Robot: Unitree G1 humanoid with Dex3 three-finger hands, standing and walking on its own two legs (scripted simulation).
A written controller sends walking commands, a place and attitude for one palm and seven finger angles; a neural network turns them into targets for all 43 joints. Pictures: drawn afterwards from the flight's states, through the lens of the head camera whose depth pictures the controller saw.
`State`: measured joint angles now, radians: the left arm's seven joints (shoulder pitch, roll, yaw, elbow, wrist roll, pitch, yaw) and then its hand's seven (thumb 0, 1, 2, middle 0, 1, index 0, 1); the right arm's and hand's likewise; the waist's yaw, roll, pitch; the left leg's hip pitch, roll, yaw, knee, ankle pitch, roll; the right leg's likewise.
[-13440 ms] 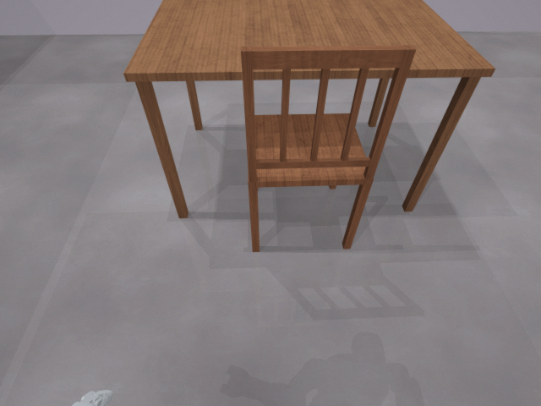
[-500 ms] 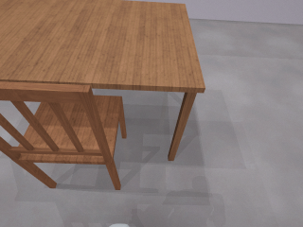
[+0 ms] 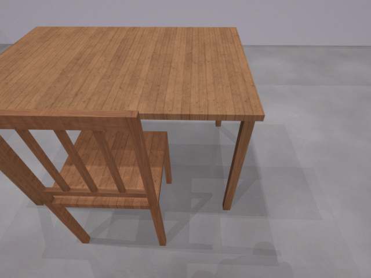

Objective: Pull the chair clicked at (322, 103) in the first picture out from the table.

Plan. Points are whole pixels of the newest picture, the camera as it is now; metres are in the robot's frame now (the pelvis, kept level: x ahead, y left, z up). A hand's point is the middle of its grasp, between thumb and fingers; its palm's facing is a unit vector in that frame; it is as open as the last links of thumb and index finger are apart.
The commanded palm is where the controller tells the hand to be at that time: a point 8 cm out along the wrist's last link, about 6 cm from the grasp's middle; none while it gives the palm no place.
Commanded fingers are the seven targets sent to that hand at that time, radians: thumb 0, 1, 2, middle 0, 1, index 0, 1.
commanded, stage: come to a stop and stand still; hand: left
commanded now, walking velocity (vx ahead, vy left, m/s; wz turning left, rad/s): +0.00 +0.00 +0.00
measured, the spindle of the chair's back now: (78, 163) +0.44 +0.38 -0.08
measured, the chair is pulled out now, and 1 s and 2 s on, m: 0.00 0.00 0.00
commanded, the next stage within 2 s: look again from close up in 1.34 s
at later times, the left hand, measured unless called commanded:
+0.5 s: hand out of the picture +0.00 +0.12 -0.17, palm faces +0.00 -0.99 -0.17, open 7.4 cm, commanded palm none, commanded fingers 0.00 0.90 0.90 -0.20 -0.30 -0.20 -0.30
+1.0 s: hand out of the picture +0.03 +0.11 -0.17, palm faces +0.00 -0.99 -0.17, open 7.4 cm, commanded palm none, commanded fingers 0.00 0.90 0.90 -0.20 -0.30 -0.20 -0.30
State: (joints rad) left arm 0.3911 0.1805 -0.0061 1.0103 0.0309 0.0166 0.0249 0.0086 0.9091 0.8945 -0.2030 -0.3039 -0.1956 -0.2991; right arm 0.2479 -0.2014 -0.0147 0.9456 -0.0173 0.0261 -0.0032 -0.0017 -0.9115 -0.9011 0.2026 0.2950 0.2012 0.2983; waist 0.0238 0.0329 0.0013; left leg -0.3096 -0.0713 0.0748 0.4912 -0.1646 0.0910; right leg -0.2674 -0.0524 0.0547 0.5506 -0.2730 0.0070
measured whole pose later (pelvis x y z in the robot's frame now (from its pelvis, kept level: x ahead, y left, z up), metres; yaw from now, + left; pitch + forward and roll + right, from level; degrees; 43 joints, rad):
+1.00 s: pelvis +0.03 -0.05 +0.01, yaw +0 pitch -1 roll +0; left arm 0.32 0.13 -0.02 1.08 0.02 -0.02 0.03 0.01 0.91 0.89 -0.20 -0.30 -0.20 -0.30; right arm 0.28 -0.15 0.00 1.10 -0.01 -0.01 -0.02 0.00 -0.91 -0.90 0.20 0.29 0.20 0.30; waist 0.00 0.00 0.02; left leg -0.26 -0.01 0.05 0.45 -0.18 0.02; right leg -0.20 0.02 0.04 0.47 -0.26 0.00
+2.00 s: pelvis +0.04 -0.06 +0.01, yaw +0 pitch -1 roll +0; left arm 0.34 0.12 -0.02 1.10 0.01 -0.02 0.03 0.01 0.91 0.89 -0.20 -0.30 -0.20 -0.30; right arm 0.29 -0.15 0.01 1.14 -0.01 -0.01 -0.03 0.00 -0.91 -0.90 0.20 0.29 0.20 0.30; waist 0.00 0.00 0.02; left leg -0.20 0.00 0.04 0.41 -0.19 0.01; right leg -0.15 0.02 0.04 0.43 -0.26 -0.02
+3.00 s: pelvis +0.06 -0.07 +0.01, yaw +0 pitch -1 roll +0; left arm 0.35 0.11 -0.01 1.11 0.01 -0.02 0.03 0.01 0.91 0.89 -0.20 -0.30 -0.20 -0.30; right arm 0.29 -0.14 0.01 1.14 -0.01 -0.01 -0.04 0.00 -0.91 -0.90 0.20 0.29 0.20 0.30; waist 0.00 0.00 0.02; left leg -0.19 0.02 0.03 0.42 -0.21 -0.01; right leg -0.13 0.04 0.03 0.42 -0.28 -0.03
